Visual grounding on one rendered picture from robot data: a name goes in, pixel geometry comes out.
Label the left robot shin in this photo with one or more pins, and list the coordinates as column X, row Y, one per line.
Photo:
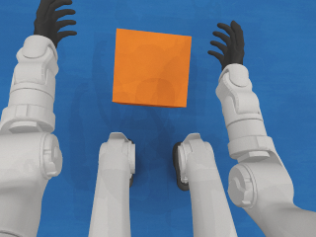
column 113, row 135

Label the carton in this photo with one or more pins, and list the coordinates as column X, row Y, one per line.
column 151, row 69

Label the left robot forearm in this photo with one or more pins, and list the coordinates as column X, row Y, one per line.
column 32, row 92

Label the robot left foot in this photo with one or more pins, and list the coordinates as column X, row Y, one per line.
column 131, row 179

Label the right robot upper arm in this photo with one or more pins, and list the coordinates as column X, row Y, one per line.
column 265, row 191

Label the right robot forearm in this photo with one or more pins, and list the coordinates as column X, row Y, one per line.
column 248, row 140

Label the robot left hand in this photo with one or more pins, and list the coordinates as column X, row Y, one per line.
column 46, row 23

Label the left robot upper arm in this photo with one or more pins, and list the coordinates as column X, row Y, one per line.
column 27, row 161

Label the robot right hand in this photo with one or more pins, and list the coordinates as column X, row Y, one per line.
column 233, row 51

